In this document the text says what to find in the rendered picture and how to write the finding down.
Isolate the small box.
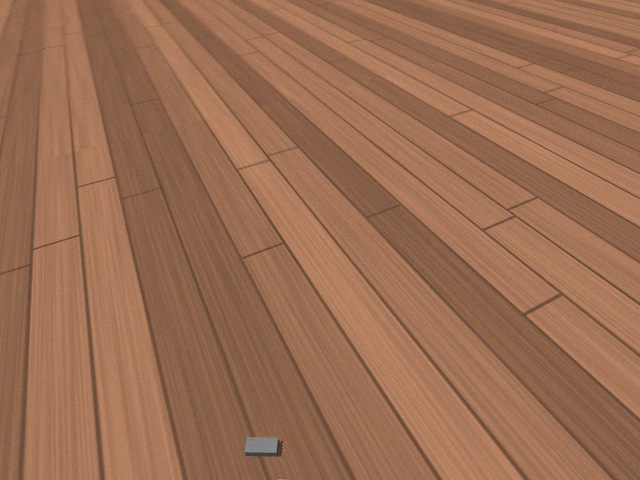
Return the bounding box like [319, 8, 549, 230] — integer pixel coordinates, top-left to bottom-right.
[244, 437, 279, 456]

